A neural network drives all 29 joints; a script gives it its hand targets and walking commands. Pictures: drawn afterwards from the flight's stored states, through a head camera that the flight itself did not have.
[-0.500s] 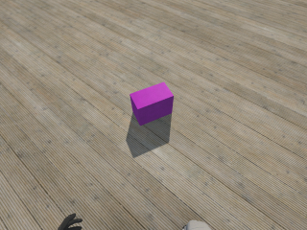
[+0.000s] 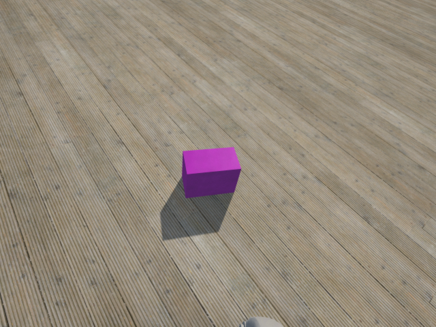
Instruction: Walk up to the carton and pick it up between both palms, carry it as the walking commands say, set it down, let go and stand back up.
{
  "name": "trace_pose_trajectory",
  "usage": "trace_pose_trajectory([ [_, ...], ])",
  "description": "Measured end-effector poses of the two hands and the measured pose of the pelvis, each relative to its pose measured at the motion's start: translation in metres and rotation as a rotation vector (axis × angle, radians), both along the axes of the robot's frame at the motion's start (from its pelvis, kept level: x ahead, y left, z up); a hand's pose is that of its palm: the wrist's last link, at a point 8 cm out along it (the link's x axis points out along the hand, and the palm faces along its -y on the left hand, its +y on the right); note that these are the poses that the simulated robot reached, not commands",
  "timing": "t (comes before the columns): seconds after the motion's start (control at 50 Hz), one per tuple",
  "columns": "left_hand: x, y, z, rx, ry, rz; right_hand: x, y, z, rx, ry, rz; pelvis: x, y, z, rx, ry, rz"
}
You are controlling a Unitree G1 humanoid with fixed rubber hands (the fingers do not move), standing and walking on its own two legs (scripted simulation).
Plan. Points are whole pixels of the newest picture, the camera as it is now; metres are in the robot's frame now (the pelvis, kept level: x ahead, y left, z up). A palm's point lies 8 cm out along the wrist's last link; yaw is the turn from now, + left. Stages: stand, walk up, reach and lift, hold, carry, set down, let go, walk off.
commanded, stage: walk up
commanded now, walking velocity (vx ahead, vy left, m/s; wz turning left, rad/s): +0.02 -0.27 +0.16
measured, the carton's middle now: (209, 172) +0.95 +0.01 -0.66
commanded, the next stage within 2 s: none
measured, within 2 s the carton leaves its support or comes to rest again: neither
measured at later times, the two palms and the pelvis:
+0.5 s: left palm out of the picture +0.03 +0.03 -0.12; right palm (412, 310) +0.20 -0.43 -0.13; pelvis +0.09 -0.19 +0.01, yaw +4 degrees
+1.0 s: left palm (211, 297) +0.21 +0.02 -0.15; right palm (333, 205) +0.51 -0.36 -0.21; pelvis +0.37 -0.17 -0.06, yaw +3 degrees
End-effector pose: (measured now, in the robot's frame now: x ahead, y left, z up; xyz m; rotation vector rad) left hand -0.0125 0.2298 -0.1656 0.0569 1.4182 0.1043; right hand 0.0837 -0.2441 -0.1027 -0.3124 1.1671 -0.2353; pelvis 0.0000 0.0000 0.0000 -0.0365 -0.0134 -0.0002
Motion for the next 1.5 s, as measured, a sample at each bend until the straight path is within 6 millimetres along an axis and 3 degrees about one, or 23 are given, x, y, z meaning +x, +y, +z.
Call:
trace_pose_trajectory([
  [0.16,0.053,-0.035,0.02,0.072,-0.086,-0.044,-0.049,-0.065,-0.013,0.048,0.114,-0.067,0.007,-0.062,0.003,0.004,0.006,0.016],
  [0.24,0.081,-0.073,0.021,0.117,-0.121,-0.098,-0.067,-0.113,-0.039,0.097,0.18,-0.123,0.016,-0.106,-0.01,0.045,0.026,0.014],
  [0.3,0.093,-0.107,0.027,0.141,-0.176,-0.083,-0.061,-0.15,-0.058,0.115,0.232,-0.101,0.024,-0.132,-0.018,0.043,0.031,0.04],
  [0.34,0.088,-0.125,0.033,0.156,-0.186,-0.038,-0.038,-0.164,-0.059,0.135,0.218,-0.056,0.032,-0.147,-0.014,0.066,0.028,0.053],
  [0.42,0.064,-0.159,0.045,0.161,-0.117,0.028,0.037,-0.178,-0.046,0.195,0.078,0.037,0.06,-0.171,-0.001,0.088,0.04,0.07],
  [0.52,0.038,-0.205,0.047,0.124,-0.02,0.128,0.137,-0.182,-0.023,0.234,-0.072,0.129,0.102,-0.195,0.009,0.102,0.033,0.068],
  [0.62,0.02,-0.25,0.049,0.074,0.112,0.194,0.231,-0.177,-0.012,0.254,-0.187,0.179,0.144,-0.203,0.007,0.102,0.018,0.054],
  [0.7,0.024,-0.269,0.053,0.062,0.196,0.239,0.29,-0.163,-0.015,0.284,-0.217,0.207,0.183,-0.203,0.003,0.104,0.017,0.052],
  [0.78,0.049,-0.276,0.056,0.065,0.259,0.276,0.34,-0.143,-0.027,0.315,-0.198,0.219,0.227,-0.197,-0.004,0.112,0.034,0.046],
  [0.88,0.099,-0.267,0.052,0.072,0.353,0.286,0.399,-0.115,-0.056,0.346,-0.154,0.23,0.293,-0.183,-0.023,0.141,0.068,0.044],
  [0.96,0.163,-0.235,0.026,0.101,0.379,0.27,0.433,-0.108,-0.091,0.329,-0.133,0.185,0.349,-0.169,-0.052,0.152,0.073,0.057],
  [1.0,0.221,-0.211,0.011,0.117,0.302,0.227,0.425,-0.118,-0.104,0.298,-0.076,0.131,0.365,-0.166,-0.056,0.161,0.062,0.049],
  [1.04,0.296,-0.184,0.001,0.157,0.169,0.162,0.408,-0.133,-0.108,0.264,0.003,0.073,0.38,-0.165,-0.053,0.173,0.048,0.034],
  [1.1,0.414,-0.155,0.003,0.216,-0.031,0.011,0.379,-0.156,-0.105,0.216,0.103,-0.02,0.401,-0.167,-0.045,0.174,0.037,0.021],
  [1.18,0.55,-0.152,0.022,0.241,-0.264,-0.124,0.349,-0.174,-0.095,0.18,0.221,-0.088,0.43,-0.174,-0.036,0.143,0.038,0.031],
  [1.24,0.613,-0.163,0.03,0.236,-0.403,-0.149,0.348,-0.181,-0.095,0.182,0.294,-0.078,0.455,-0.182,-0.039,0.109,0.029,0.05],
  [1.3,0.63,-0.176,0.028,0.194,-0.412,-0.13,0.375,-0.186,-0.083,0.174,0.285,-0.081,0.48,-0.187,-0.034,0.097,0.021,0.07],
  [1.38,0.612,-0.188,0.02,0.122,-0.312,-0.072,0.441,-0.188,-0.064,0.151,0.207,-0.035,0.512,-0.181,-0.023,0.085,0.03,0.087],
  [1.5,0.561,-0.14,0.025,0.157,-0.145,0.061,0.563,-0.156,-0.04,0.133,0.046,0.094,0.546,-0.152,-0.01,0.064,0.045,0.102],
])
